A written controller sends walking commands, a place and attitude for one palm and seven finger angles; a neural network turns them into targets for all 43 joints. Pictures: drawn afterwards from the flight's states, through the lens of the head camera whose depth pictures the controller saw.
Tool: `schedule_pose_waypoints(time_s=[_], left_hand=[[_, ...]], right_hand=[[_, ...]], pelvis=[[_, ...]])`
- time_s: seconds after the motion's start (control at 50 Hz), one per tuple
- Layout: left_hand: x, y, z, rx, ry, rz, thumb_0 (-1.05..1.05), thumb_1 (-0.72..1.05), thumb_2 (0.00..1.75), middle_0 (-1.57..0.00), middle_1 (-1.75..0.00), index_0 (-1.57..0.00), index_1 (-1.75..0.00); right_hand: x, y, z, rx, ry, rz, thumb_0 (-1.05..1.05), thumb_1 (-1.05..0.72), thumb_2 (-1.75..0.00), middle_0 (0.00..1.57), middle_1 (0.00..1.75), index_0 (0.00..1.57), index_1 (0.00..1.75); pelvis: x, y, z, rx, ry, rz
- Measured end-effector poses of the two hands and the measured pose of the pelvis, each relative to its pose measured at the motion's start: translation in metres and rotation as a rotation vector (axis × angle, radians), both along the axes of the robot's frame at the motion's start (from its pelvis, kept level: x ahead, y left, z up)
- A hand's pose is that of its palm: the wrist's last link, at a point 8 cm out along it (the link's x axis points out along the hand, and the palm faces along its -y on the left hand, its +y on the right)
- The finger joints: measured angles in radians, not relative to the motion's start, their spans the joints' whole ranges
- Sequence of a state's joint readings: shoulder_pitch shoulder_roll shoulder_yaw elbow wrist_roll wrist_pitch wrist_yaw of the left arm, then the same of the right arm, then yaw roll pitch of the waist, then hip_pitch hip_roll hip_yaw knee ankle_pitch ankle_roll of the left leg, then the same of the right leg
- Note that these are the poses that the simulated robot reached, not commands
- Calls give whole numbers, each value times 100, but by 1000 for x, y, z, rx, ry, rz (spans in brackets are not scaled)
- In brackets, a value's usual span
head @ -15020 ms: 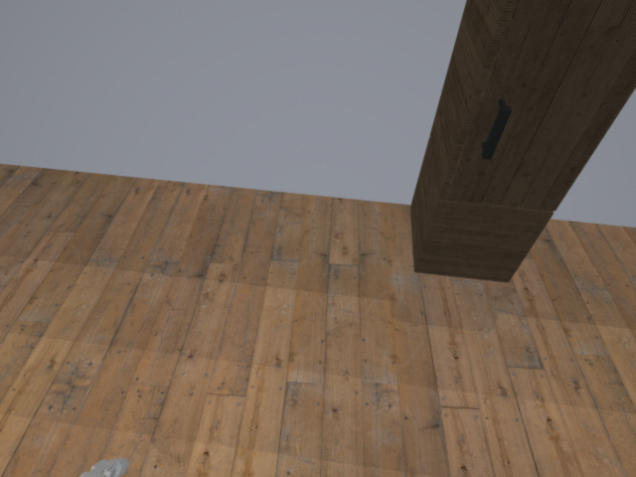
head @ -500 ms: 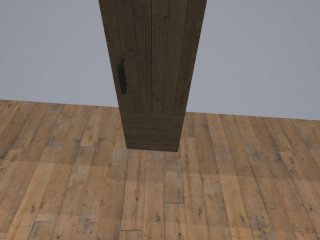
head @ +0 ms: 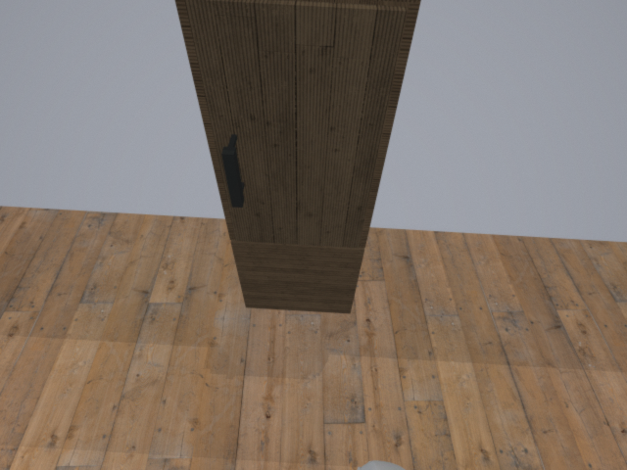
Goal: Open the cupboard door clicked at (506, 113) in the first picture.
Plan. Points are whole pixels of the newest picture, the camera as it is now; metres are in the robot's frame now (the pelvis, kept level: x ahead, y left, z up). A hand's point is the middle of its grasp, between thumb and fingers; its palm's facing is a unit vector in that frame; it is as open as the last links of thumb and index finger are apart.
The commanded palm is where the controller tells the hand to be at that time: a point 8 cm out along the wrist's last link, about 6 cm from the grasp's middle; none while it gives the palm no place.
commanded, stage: shuffle to correct the standing spot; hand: left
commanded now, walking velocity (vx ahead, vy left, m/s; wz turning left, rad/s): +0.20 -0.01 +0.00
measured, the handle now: (235, 171) +0.67 +0.20 -0.07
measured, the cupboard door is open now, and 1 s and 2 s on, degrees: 0 0 0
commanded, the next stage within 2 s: come to a stop and stand still in 0.40 s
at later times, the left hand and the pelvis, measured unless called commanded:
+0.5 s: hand out of the picture +0.09 +0.11 -0.16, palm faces +0.14 -0.98 -0.14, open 7.3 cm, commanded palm none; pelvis +0.13 -0.04 +0.01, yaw +2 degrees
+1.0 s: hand (196, 449) +0.17 +0.18 -0.17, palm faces +0.03 -0.97 -0.24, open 7.3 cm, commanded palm none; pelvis +0.13 -0.01 +0.00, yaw -1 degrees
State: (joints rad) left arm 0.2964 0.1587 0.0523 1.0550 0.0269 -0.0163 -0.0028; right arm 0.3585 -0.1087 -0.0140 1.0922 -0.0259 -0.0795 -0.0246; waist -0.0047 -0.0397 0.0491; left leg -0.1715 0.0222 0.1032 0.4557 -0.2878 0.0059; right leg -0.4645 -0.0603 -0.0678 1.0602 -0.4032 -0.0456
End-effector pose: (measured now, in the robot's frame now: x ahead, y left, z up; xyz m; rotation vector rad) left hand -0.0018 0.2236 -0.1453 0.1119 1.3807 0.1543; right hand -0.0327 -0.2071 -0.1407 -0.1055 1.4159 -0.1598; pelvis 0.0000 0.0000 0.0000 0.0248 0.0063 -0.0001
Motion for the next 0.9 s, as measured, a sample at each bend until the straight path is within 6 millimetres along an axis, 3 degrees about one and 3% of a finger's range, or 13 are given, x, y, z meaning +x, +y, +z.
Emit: schedule_pose_waypoints(time_s=[0.12,0.2,0.32,0.42,0.52,0.64,0.72,0.8,0.9], left_hand=[[85,2,18,90,-149,-38,2,95,90,-20,-30,-20,-30],[112,-12,16,116,-207,-24,1,93,90,-20,-30,-20,-30],[106,-41,20,66,-133,33,0,94,90,-20,-30,-20,-30],[91,-58,17,5,-36,57,0,94,90,-20,-30,-20,-30],[76,-61,13,-36,50,111,0,92,90,-20,-30,-21,-30],[72,-40,-5,-55,159,137,0,91,90,-21,-30,-21,-30],[90,-21,-17,-37,174,109,0,91,90,-20,-30,-20,-30],[118,-4,-13,-9,124,69,0,91,90,-20,-30,-20,-30],[149,10,-6,36,32,14,0,91,90,-20,-30,-20,-30]], right_hand=[[13,-11,-17,73,80,-12,1,-91,-90,20,30,20,29],[43,-33,-32,83,82,1,1,-91,-90,21,30,20,29],[132,-64,-8,24,-57,39,1,-91,-90,20,30,19,29],[201,-70,10,-11,-160,80,1,-91,-90,20,30,19,29],[258,-55,15,-18,-209,143,1,-91,-90,20,30,19,29],[312,-18,12,-30,-279,182,1,-91,-90,20,30,19,29],[319,5,9,-27,-285,169,1,-91,-90,20,30,19,29],[306,18,5,-3,-258,139,0,-91,-90,20,30,20,29],[285,3,5,-14,-260,81,-2,-92,-90,21,30,20,30]], pelvis=[[33,-21,-5,15,-4,-2],[56,-36,-15,9,-24,18],[89,-46,4,5,-22,28],[113,-45,11,-4,-12,27],[136,-33,10,-20,-16,30],[167,-7,-4,-46,-31,20],[172,2,-9,-8,-38,0],[164,6,-6,-10,-30,-4],[147,2,-4,-20,-10,-17]])
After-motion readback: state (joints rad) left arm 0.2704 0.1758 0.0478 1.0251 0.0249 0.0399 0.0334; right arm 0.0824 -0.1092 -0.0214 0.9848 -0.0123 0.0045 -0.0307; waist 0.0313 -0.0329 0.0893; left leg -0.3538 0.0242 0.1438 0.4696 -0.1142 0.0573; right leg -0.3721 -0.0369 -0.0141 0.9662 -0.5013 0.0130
